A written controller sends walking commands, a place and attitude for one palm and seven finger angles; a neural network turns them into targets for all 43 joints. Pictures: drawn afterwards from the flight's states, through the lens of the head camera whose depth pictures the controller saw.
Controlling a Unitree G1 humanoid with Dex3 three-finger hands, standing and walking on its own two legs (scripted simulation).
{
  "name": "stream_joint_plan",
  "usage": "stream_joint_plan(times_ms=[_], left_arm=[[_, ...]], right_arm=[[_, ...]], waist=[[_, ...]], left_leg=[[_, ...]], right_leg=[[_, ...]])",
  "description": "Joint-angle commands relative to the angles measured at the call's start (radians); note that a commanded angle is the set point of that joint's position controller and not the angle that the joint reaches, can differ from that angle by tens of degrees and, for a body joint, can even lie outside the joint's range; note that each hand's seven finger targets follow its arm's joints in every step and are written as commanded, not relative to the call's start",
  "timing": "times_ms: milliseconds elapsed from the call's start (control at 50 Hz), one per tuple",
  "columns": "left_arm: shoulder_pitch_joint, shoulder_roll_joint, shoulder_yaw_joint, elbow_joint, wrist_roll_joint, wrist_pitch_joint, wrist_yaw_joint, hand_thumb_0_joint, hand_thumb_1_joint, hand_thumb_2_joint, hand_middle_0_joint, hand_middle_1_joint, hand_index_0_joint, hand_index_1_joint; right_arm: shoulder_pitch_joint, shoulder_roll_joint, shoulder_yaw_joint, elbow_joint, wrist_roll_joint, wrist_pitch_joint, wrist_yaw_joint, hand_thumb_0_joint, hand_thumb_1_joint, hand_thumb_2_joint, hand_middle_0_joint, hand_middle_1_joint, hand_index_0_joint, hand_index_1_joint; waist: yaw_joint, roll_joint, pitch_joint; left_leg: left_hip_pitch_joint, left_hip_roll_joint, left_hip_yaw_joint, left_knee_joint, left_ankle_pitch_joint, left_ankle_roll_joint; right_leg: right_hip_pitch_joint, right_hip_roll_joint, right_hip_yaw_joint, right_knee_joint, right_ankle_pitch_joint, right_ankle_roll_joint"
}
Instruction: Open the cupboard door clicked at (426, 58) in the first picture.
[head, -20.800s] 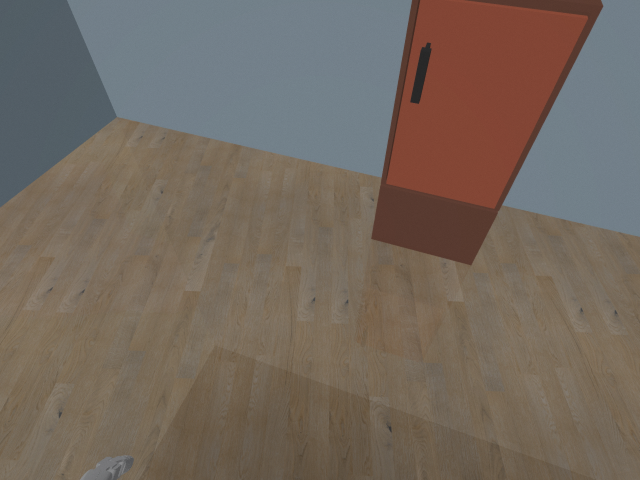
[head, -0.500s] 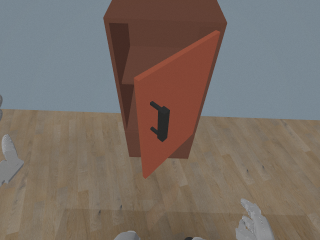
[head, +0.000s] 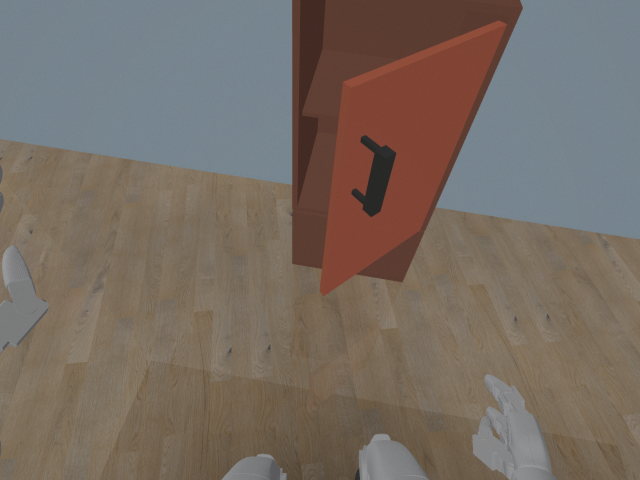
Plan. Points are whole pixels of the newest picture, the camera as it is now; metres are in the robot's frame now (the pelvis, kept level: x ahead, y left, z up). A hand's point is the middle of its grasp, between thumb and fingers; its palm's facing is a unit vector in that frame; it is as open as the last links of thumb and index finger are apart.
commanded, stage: stop stepping back and stand still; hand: left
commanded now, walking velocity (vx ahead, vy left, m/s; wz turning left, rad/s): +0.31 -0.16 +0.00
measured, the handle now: (369, 176) +0.59 -0.04 +0.00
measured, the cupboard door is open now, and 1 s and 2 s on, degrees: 48 48 48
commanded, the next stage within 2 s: let the arm hang, fingers relaxed in 1.68 s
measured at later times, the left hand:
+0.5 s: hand (74, 370) +0.16 +0.20 +0.19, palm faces +0.36 -0.82 -0.44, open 7.4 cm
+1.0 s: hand (77, 363) +0.18 +0.21 +0.17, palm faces +0.32 -0.82 -0.47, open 7.4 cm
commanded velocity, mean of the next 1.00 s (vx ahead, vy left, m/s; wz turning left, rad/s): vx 0.09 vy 0.03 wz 0.00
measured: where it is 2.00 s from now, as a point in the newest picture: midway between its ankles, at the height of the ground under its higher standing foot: outside the picture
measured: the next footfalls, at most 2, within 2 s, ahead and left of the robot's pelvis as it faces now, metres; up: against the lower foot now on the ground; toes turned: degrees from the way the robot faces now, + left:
right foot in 0.30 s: -0.09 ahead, -0.10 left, -0.01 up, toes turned -8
left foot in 0.58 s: +0.03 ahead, +0.07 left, -0.01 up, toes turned -6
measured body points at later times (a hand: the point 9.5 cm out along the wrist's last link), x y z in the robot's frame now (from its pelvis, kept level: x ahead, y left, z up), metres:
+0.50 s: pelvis -0.06 -0.04 +0.02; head -0.09 -0.04 +0.47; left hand +0.14 +0.24 +0.21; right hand +0.04 -0.32 -0.07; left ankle +0.02 +0.08 -0.69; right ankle -0.13 -0.10 -0.72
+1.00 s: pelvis -0.06 -0.03 +0.02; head -0.05 -0.04 +0.47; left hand +0.15 +0.26 +0.19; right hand +0.07 -0.27 -0.08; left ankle -0.01 +0.07 -0.72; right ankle -0.13 -0.10 -0.72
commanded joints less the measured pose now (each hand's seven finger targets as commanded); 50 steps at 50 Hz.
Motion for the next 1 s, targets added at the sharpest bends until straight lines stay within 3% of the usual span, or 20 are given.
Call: stream_joint_plan(times_ms=[0,100,160,200,220,240,260,280,300,320,380,500,540,580,620,700,780,860,920,980], left_arm=[[0.056,0.181,0.170,-0.242,-0.008,-0.066,0.014,0.000,0.900,0.900,-0.200,-0.300,-0.200,-0.300],[0.053,0.132,0.074,-0.272,-0.008,-0.009,0.027,0.000,0.900,0.900,-0.200,-0.300,-0.200,-0.300],[0.029,0.157,0.078,-0.209,-0.019,0.015,0.039,0.000,0.900,0.900,-0.200,-0.300,-0.200,-0.300],[0.006,0.157,0.070,-0.167,-0.023,0.028,0.035,0.000,0.900,0.900,-0.200,-0.300,-0.200,-0.300],[0.003,0.165,0.072,-0.158,-0.023,0.033,0.028,0.000,0.900,0.900,-0.200,-0.300,-0.200,-0.300],[0.007,0.191,0.090,-0.145,-0.027,0.033,0.018,0.000,0.900,0.900,-0.200,-0.300,-0.200,-0.300],[-0.001,0.242,0.117,-0.160,-0.028,0.026,0.013,0.000,0.900,0.900,-0.200,-0.300,-0.200,-0.300],[-0.026,0.285,0.157,-0.169,-0.031,0.010,0.018,0.000,0.900,0.900,-0.200,-0.300,-0.200,-0.300],[-0.058,0.308,0.181,-0.167,-0.034,-0.013,0.020,0.000,0.900,0.900,-0.200,-0.300,-0.200,-0.300],[-0.011,0.207,0.124,-0.080,-0.036,-0.012,0.009,0.000,0.900,0.900,-0.200,-0.300,-0.200,-0.300],[0.021,0.218,0.145,-0.084,-0.033,-0.031,0.003,0.000,0.900,0.900,-0.200,-0.300,-0.200,-0.300],[-0.042,0.191,0.099,-0.071,-0.028,-0.067,0.003,0.000,0.900,0.900,-0.200,-0.300,-0.200,-0.300],[-0.017,0.190,0.104,-0.102,-0.031,-0.075,0.000,0.000,0.900,0.900,-0.200,-0.300,-0.200,-0.300],[0.007,0.201,0.121,-0.139,-0.032,-0.086,0.000,0.000,0.900,0.900,-0.200,-0.300,-0.200,-0.300],[0.052,0.222,0.153,-0.133,-0.030,-0.088,-0.001,0.000,0.900,0.900,-0.200,-0.300,-0.200,-0.300],[0.055,0.207,0.164,-0.141,-0.028,-0.078,-0.004,0.000,0.900,0.900,-0.200,-0.300,-0.200,-0.300],[0.149,0.191,0.167,-0.094,-0.051,-0.063,-0.007,0.000,0.900,0.900,-0.200,-0.300,-0.200,-0.300],[0.068,0.172,0.123,-0.057,-0.040,-0.048,-0.008,0.000,0.900,0.900,-0.200,-0.300,-0.200,-0.300],[0.009,0.161,0.086,-0.007,-0.031,-0.035,-0.014,0.000,0.900,0.900,-0.200,-0.300,-0.200,-0.300],[-0.040,0.185,0.080,-0.086,-0.024,-0.032,-0.017,0.000,0.900,0.900,-0.200,-0.300,-0.200,-0.300]], right_arm=[[0.007,-0.112,-0.053,-0.135,0.023,-0.087,0.028,0.000,-0.900,-0.900,0.200,0.300,0.200,0.300],[-0.037,-0.101,-0.019,-0.118,0.005,-0.078,0.037,0.000,-0.900,-0.900,0.200,0.300,0.200,0.300],[-0.011,-0.102,-0.007,-0.109,-0.015,-0.062,0.011,0.000,-0.900,-0.900,0.200,0.300,0.200,0.300],[-0.015,-0.105,-0.003,-0.105,-0.015,-0.042,0.005,0.000,-0.900,-0.900,0.200,0.300,0.200,0.300],[-0.005,-0.104,-0.006,-0.102,-0.013,-0.032,0.007,0.000,-0.900,-0.900,0.200,0.300,0.200,0.300],[0.001,-0.092,-0.004,-0.101,-0.010,-0.019,0.012,0.000,-0.900,-0.900,0.200,0.300,0.200,0.300],[-0.010,-0.089,-0.001,-0.101,-0.010,-0.006,0.017,0.000,-0.900,-0.900,0.200,0.300,0.200,0.300],[-0.038,-0.093,0.005,-0.106,-0.007,-0.006,0.022,0.000,-0.900,-0.900,0.200,0.300,0.200,0.300],[-0.026,-0.094,0.012,-0.103,-0.006,-0.019,0.027,0.000,-0.900,-0.900,0.200,0.300,0.200,0.300],[0.024,-0.100,-0.011,-0.079,0.017,-0.022,0.027,0.000,-0.900,-0.900,0.200,0.300,0.200,0.300],[-0.025,-0.099,-0.009,-0.096,0.015,-0.009,0.020,0.000,-0.900,-0.900,0.200,0.300,0.200,0.300],[-0.009,-0.111,-0.015,-0.087,0.006,-0.054,-0.002,0.000,-0.900,-0.900,0.200,0.300,0.200,0.300],[0.006,-0.141,-0.030,-0.097,0.004,-0.061,0.002,0.000,-0.900,-0.900,0.200,0.300,0.200,0.300],[0.013,-0.163,-0.039,-0.112,0.011,-0.061,0.007,0.000,-0.900,-0.900,0.200,0.300,0.200,0.300],[0.012,-0.140,-0.024,-0.105,0.001,-0.061,0.013,0.000,-0.900,-0.900,0.200,0.300,0.200,0.300],[-0.007,-0.133,-0.020,-0.117,0.004,-0.064,0.011,0.000,-0.900,-0.900,0.200,0.300,0.200,0.300],[0.012,-0.115,-0.028,-0.116,0.013,-0.040,0.030,0.000,-0.900,-0.900,0.200,0.300,0.200,0.300],[-0.001,-0.106,-0.011,-0.101,0.014,-0.037,0.023,0.000,-0.900,-0.900,0.200,0.300,0.200,0.300],[-0.004,-0.122,-0.013,-0.094,0.013,-0.041,0.004,0.000,-0.900,-0.900,0.200,0.300,0.200,0.300],[-0.014,-0.120,-0.005,-0.106,0.010,-0.037,-0.001,0.000,-0.900,-0.900,0.200,0.300,0.200,0.300]], waist=[[-0.042,0.177,-0.262],[-0.035,0.277,-0.163],[-0.035,0.276,-0.191],[-0.038,0.239,-0.191],[-0.041,0.175,-0.199],[-0.040,0.046,-0.200],[-0.031,-0.118,-0.191],[-0.013,-0.132,-0.177],[-0.022,-0.130,-0.204],[-0.042,-0.135,-0.243],[-0.039,-0.083,-0.151],[-0.022,-0.059,-0.102],[-0.028,0.058,-0.114],[-0.019,0.184,-0.172],[-0.020,0.231,-0.187],[-0.022,0.146,-0.132],[-0.034,-0.086,-0.173],[-0.038,-0.078,-0.194],[-0.026,0.015,-0.212],[-0.025,0.056,-0.260]], left_leg=[[0.095,0.307,-0.299,-0.426,-0.444,0.109],[0.066,0.241,-0.169,-0.559,-0.494,0.007],[0.134,0.236,-0.109,-0.543,-0.395,0.020],[0.122,0.182,-0.041,-0.442,-0.350,-0.004],[0.113,0.132,0.026,-0.321,-0.263,-0.014],[0.089,0.089,0.063,-0.124,-0.154,-0.019],[-0.008,0.052,0.050,0.097,-0.112,-0.029],[-0.151,0.032,0.022,0.250,-0.161,-0.037],[-0.233,0.037,0.021,0.331,-0.158,-0.051],[-0.232,0.038,-0.005,0.349,-0.123,-0.055],[-0.179,0.050,0.053,0.193,-0.050,-0.043],[0.120,0.017,0.107,-0.124,0.009,0.004],[0.231,0.053,0.035,-0.211,0.061,0.030],[0.330,0.171,-0.127,-0.215,0.217,0.085],[0.261,0.225,-0.197,-0.274,0.235,0.110],[0.048,0.190,-0.121,-0.336,-0.085,0.058],[0.108,0.047,0.013,-0.044,-0.004,-0.017],[0.157,0.045,0.004,-0.152,0.114,-0.012],[0.299,0.093,-0.019,-0.186,0.371,0.014],[0.338,0.101,-0.031,-0.183,0.489,0.016]], right_leg=[[0.043,0.012,-0.041,0.292,-0.050,0.008],[0.152,0.029,-0.169,0.041,-0.070,-0.011],[0.310,0.057,-0.231,-0.258,-0.182,-0.043],[0.426,0.051,-0.252,-0.514,-0.086,-0.058],[0.449,0.010,-0.202,-0.590,-0.009,-0.083],[0.424,-0.102,-0.062,-0.666,0.082,-0.123],[0.383,-0.268,0.187,-0.742,0.115,-0.181],[0.419,-0.371,0.269,-0.731,0.332,-0.227],[0.483,-0.406,0.265,-0.684,0.469,-0.251],[0.542,-0.334,0.169,-0.618,0.491,-0.205],[0.472,-0.282,0.045,-0.559,0.661,-0.169],[0.331,-0.228,0.044,-0.562,0.328,-0.119],[0.282,-0.171,0.023,-0.474,0.321,-0.071],[0.208,-0.071,-0.039,-0.345,0.259,-0.003],[0.231,-0.032,-0.082,-0.312,0.055,-0.012],[0.392,-0.036,-0.083,-0.447,0.068,-0.039],[0.322,-0.212,0.192,-0.661,0.211,-0.106],[0.399,-0.162,0.062,-0.552,0.539,-0.078],[0.355,-0.078,0.002,-0.521,0.550,-0.015],[0.378,-0.062,-0.030,-0.501,0.563,-0.015]])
